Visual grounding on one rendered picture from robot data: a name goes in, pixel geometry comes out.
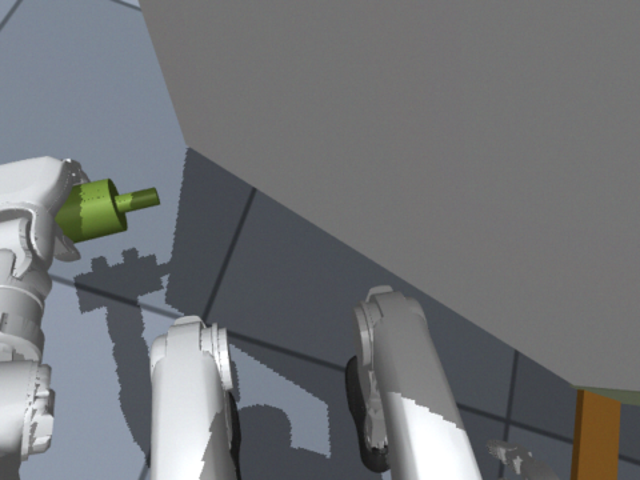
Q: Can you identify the left robot arm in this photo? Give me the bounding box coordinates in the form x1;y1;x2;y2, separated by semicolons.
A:
0;202;57;480

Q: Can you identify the bottle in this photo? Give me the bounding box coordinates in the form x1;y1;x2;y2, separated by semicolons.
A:
54;179;160;244

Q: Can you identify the right robot foot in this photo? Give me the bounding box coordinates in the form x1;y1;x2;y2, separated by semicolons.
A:
345;355;390;473

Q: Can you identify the left robot hand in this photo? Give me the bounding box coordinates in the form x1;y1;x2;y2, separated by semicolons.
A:
0;156;90;262

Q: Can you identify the right robot hand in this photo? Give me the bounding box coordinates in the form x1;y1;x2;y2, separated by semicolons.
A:
486;439;560;480

